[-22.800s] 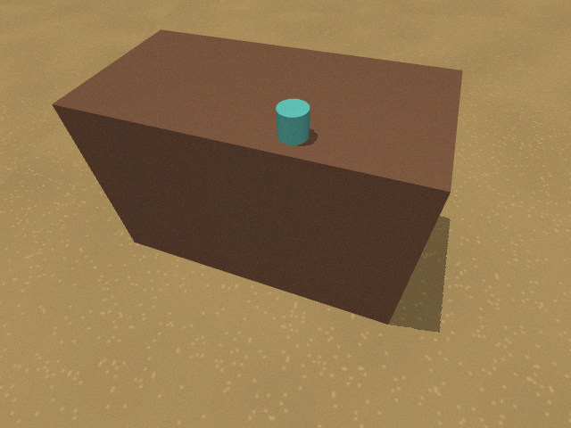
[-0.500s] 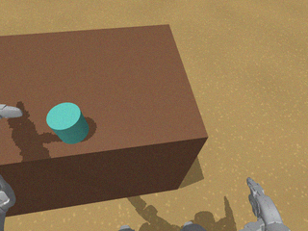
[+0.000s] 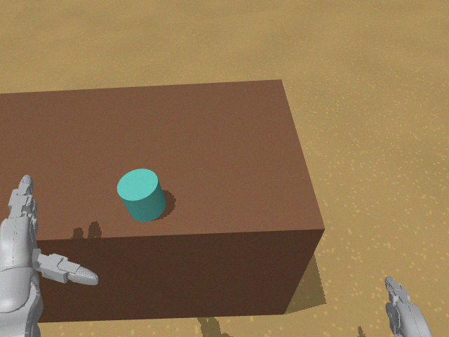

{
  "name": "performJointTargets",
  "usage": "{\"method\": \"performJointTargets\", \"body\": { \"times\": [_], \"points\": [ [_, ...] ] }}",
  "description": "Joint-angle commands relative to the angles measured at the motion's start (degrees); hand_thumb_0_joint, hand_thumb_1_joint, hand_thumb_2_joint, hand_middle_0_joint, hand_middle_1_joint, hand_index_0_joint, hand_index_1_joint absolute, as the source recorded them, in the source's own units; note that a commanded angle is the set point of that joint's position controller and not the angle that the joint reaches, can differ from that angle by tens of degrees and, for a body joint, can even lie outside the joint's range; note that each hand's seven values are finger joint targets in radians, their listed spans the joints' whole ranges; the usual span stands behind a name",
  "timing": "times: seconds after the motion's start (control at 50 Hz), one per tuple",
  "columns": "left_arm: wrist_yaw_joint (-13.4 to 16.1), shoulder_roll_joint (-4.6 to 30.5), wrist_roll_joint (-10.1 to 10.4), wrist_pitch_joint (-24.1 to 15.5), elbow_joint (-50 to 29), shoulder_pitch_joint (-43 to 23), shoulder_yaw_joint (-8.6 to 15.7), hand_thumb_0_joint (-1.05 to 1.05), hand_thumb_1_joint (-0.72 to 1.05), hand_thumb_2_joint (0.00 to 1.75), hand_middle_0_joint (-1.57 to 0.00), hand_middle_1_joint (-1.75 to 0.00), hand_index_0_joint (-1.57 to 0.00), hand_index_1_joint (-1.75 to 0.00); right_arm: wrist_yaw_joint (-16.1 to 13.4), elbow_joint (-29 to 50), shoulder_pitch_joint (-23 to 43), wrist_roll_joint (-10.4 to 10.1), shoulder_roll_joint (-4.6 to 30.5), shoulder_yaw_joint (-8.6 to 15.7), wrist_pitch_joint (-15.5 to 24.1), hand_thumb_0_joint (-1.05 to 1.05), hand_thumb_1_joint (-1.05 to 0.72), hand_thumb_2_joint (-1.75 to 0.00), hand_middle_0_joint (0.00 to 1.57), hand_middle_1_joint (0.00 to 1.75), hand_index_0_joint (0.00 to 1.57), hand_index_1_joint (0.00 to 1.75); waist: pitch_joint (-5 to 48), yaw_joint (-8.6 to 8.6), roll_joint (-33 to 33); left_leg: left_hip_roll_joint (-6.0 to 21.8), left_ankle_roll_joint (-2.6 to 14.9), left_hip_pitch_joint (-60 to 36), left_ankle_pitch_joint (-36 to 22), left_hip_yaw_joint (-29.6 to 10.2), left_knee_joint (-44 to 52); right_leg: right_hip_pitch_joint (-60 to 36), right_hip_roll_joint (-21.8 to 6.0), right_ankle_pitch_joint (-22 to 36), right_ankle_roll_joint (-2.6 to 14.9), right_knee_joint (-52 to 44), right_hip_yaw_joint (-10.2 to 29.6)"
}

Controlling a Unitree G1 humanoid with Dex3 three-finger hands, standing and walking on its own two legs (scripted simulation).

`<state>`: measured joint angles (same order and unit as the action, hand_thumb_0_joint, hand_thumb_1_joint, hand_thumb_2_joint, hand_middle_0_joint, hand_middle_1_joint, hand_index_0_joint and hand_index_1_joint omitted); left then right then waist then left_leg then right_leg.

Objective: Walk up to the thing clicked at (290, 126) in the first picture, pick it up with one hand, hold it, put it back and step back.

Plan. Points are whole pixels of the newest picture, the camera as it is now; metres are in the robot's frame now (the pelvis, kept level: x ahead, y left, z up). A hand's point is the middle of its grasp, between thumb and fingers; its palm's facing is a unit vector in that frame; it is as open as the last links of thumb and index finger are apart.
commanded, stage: sink last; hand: left
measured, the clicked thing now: (142, 195) +0.42 +0.21 +0.00
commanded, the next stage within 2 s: home in 0.60 s
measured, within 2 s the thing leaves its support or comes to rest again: neither
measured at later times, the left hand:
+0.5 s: hand (31, 325) +0.14 +0.24 +0.14, palm faces +0.42 -0.79 -0.44, open 17.5 cm
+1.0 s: hand out of the picture +0.14 +0.24 +0.03, palm faces +0.33 -0.89 -0.33, open 17.4 cm
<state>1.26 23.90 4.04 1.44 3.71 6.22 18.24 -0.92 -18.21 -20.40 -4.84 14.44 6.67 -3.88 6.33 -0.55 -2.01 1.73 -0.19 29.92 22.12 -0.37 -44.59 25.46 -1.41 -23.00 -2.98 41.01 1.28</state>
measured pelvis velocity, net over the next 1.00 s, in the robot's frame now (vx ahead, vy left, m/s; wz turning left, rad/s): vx -0.03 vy -0.02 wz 0.02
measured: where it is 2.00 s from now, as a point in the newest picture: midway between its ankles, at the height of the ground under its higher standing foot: outside the picture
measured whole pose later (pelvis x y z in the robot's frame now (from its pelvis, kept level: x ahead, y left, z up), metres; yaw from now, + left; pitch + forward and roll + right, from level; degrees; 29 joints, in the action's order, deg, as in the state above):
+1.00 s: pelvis -0.03 -0.02 -0.01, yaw +1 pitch +4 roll +0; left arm 2.0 14.7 3.7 -11.2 -3.9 29.0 13.5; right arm -3.2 -16.7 -21.7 -2.0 9.9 1.2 4.5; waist 2.3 -2.9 -0.5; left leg 0.8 -1.1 30.0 20.8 -0.8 -47.0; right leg 27.1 -2.2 -24.3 -2.1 47.6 1.0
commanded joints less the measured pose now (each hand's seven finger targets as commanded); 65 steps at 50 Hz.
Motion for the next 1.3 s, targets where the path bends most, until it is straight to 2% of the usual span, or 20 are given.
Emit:
{"method": "performJointTargets", "body": {
  "times": [0.0,0.04,0.08,0.12,0.16,0.18,0.26,0.32,0.36,0.5,0.56,0.64,0.7,0.76,0.9,0.98,1.06,1.18,1.24,1.28],
  "points": [
    [4.2,17.2,1.0,-4.7,-26.2,-5.1,11.5,0.0,-0.56,0.0,-0.07,-0.04,-0.07,-0.04,-2.7,11.4,2.4,0.5,9.6,6.0,2.7,0.0,0.5,-0.06,0.06,0.05,0.05,0.05,9.8,-0.8,-3.9,-0.8,-0.76,-10.4,-17.4,2.2,7.1,-4.4,2.0,16.7,2.62,-4.0,-3.8],
    [4.1,11.8,1.1,-4.6,-27.3,2.6,8.5,0.0,-0.56,0.0,-0.07,-0.05,-0.07,-0.04,-3.0,9.5,0.4,0.9,6.3,4.1,2.6,0.0,0.5,-0.06,0.06,0.05,0.05,0.05,6.7,-1.32,-4.3,-1.0,-0.69,-9.3,-16.4,2.5,6.9,-2.9,1.7,15.4,2.7,-3.7,-3.8],
    [3.7,8.8,1.1,-4.9,-30.4,6.5,6.3,0.0,-0.55,0.0,-0.06,-0.04,-0.07,-0.03,-3.4,10.9,1.4,1.1,7.3,5.1,3.1,0.0,0.51,-0.06,0.06,0.05,0.05,0.05,6.2,-0.98,-3.5,-1.1,-0.5,-9.8,-15.2,2.7,6.7,-2.0,1.7,14.5,2.58,-3.6,-3.9],
    [2.8,5.1,1.0,-5.3,-32.8,11.0,3.1,0.0,-0.53,0.0,-0.06,-0.04,-0.06,-0.04,-2.9,9.8,0.2,1.6,4.3,2.4,3.5,0.0,0.53,-0.05,0.06,0.05,0.05,0.05,3.7,-1.06,-1.8,-1.4,-0.1,-8.6,-13.4,2.8,6.4,-1.1,1.6,13.2,2.27,-3.8,-4.2],
    [2.1,3.4,1.0,-5.6,-35.3,15.0,1.2,0.0,-0.53,0.0,-0.05,-0.04,-0.06,-0.03,-3.1,11.9,1.5,1.5,7.1,4.9,4.2,0.0,0.54,-0.05,0.06,0.05,0.05,0.05,2.5,-0.19,0.2,-1.6,0.3,-8.7,-11.4,2.9,6.2,0.8,1.6,11.7,2.11,-4.1,-4.2],
    [2.0,4.7,1.2,-6.0,-37.0,16.2,2.8,0.0,-0.53,0.0,-0.05,-0.04,-0.06,-0.04,-3.3,14.0,2.4,1.6,9.7,7.0,4.5,0.0,0.54,-0.05,0.06,0.05,0.05,0.05,3.4,-0.15,1.9,-1.5,0.45,-8.8,-11.3,2.7,6.1,0.2,1.5,11.5,1.96,-4.1,-4.4],
    [1.5,7.4,1.5,-7.7,-41.5,23.4,7.8,0.0,-0.52,0.0,-0.05,-0.04,-0.06,-0.03,-3.1,12.3,-1.0,1.4,9.1,8.7,4.8,0.0,0.54,-0.05,0.06,0.05,0.05,0.05,1.5,-1.44,3.1,-1.8,0.49,-7.1,-9.7,2.7,5.7,1.1,1.4,9.4,1.79,-3.9,-4.9],
    [1.5,8.4,1.5,-8.9,-42.2,20.4,9.5,0.0,-0.53,0.0,-0.05,-0.04,-0.06,-0.03,-2.7,12.5,-0.8,1.6,5.7,6.0,4.8,0.0,0.53,-0.05,0.06,0.05,0.05,0.05,-0.1,-1.83,2.7,-2.0,0.58,-5.9,-6.8,2.9,5.9,1.8,0.9,6.9,1.64,-4.4,-4.2],
    [1.5,7.7,1.6,-9.5,-39.1,19.5,9.6,0.0,-0.54,0.0,-0.05,-0.04,-0.06,-0.04,-2.8,12.2,-1.4,1.9,4.3,4.6,5.0,0.0,0.53,-0.05,0.06,0.05,0.05,0.05,-2.4,-1.47,3.7,-2.2,0.72,-4.8,-4.6,3.0,5.8,2.6,0.4,4.7,1.23,-5.1,-3.6],
    [0.9,7.7,1.5,-12.6,-29.2,18.8,11.2,0.0,-0.53,0.01,-0.05,-0.05,-0.06,-0.04,-3.3,13.0,0.5,2.2,8.0,7.9,7.3,0.0,0.53,-0.05,0.06,0.05,0.05,0.05,-4.8,-1.86,4.8,-2.6,0.6,-4.1,0.1,2.7,6.2,4.5,-0.6,-3.2,1.35,-6.7,-1.2],
    [0.7,7.4,1.4,-14.1,-27.8,19.6,11.4,0.0,-0.54,0.01,-0.05,-0.04,-0.06,-0.04,-2.5,13.6,0.7,2.2,4.7,4.0,8.6,0.0,0.53,-0.05,0.06,0.05,0.05,0.05,-3.8,-3.36,4.7,-2.7,0.52,-3.5,-0.4,2.7,5.4,3.4,-1.1,-4.4,1.19,-7.2,0.1],
    [1.0,8.1,1.0,-15.7,-28.3,17.0,11.1,0.0,-0.58,0.03,-0.07,-0.05,-0.07,-0.05,-2.8,14.0,-0.1,2.4,6.4,5.2,9.7,0.0,0.5,-0.06,0.06,0.05,0.05,0.05,-1.8,-2.34,3.3,-2.6,0.64,-4.7,-0.9,2.7,6.2,3.0,-0.5,-2.6,1.57,-6.1,-0.8],
    [2.0,10.8,0.9,-16.2,-27.6,16.4,13.6,0.0,-0.53,0.09,-0.06,-0.07,-0.06,-0.07,-3.3,13.4,-0.1,2.4,9.1,8.2,10.4,0.0,0.39,-0.15,0.12,0.13,0.12,0.13,-0.8,-2.33,1.1,-2.4,0.37,-4.7,0.5,2.6,7.7,2.4,0.3,-2.4,2.05,-5.0,-2.4],
    [2.1,7.6,0.6,-16.3,-24.7,19.9,10.9,0.0,-0.55,0.06,-0.05,-0.06,-0.05,-0.06,-2.9,12.1,-0.4,2.4,5.6,4.6,11.0,0.0,0.15,-0.39,0.12,0.17,0.12,0.17,-2.4,-3.27,-0.1,-2.4,0.19,-3.8,0.5,2.7,8.0,2.6,0.7,-2.2,2.46,-4.6,-3.1],
    [0.9,-2.9,-0.3,-16.5,-18.1,21.5,-1.8,0.0,-0.52,0.08,-0.05,-0.07,-0.06,-0.06,-1.9,11.8,3.4,2.9,-1.7,-5.9,12.2,0.0,-0.38,-0.6,0.15,0.21,0.15,0.21,-4.3,-3.22,1.2,-1.9,0.4,-1.8,-0.3,2.0,7.8,3.4,1.4,-0.5,2.34,-2.6,-4.4],
    [1.0,-2.1,-1.1,-15.1,-17.1,22.5,-3.3,0.0,-0.52,0.08,-0.05,-0.07,-0.06,-0.06,-3.1,13.1,-1.2,3.6,6.1,0.7,12.1,0.0,-0.62,-0.78,0.18,0.26,0.18,0.26,1.7,-0.22,2.0,-1.5,0.32,-5.3,-4.8,1.9,6.4,3.7,1.9,4.3,2.38,-1.1,-4.3],
    [1.8,-2.6,-1.7,-12.0,-14.4,20.6,-5.3,0.0,-0.57,0.05,-0.05,-0.05,-0.05,-0.05,-3.7,12.5,-0.9,3.6,7.3,3.1,11.6,0.0,-0.89,-0.9,0.2,0.3,0.2,0.3,4.8,0.69,0.0,-1.1,-0.22,-6.9,-7.5,1.1,5.9,3.9,2.3,6.6,2.67,0.4,-4.5],
    [1.9,-9.8,-2.7,-8.8,-6.1,15.6,-15.2,0.0,-0.57,0.05,-0.05,-0.05,-0.05,-0.05,-3.1,13.5,2.0,3.4,-1.6,-6.2,10.8,0.0,-0.9,-0.9,0.2,0.3,0.2,0.3,2.7,0.07,0.4,-0.9,-0.24,-2.3,-8.9,1.1,3.1,5.8,1.5,7.5,2.86,2.1,-4.2],
    [2.3,-7.4,-2.9,-7.7,-5.2,15.2,-14.0,0.0,-0.55,0.06,-0.05,-0.05,-0.05,-0.05,-3.6,15.7,-0.8,4.0,1.9,-3.8,9.8,0.0,-0.9,-0.9,0.2,0.3,0.2,0.3,6.4,0.77,0.5,-1.0,-0.14,-3.3,-10.2,1.8,2.1,4.1,1.4,9.3,2.65,2.3,-3.8],
    [2.6,-5.9,-2.9,-6.6,-4.0,17.0,-12.7,0.0,-0.54,0.06,-0.05,-0.06,-0.05,-0.06,-3.6,16.5,-1.3,3.9,1.9,-4.3,8.9,0.0,-0.9,-0.9,0.2,0.3,0.2,0.3,7.6,-0.68,-0.9,-1.1,-0.41,-3.2,-12.6,2.1,1.6,2.8,1.3,11.2,2.83,2.8,-3.5]
  ]
}}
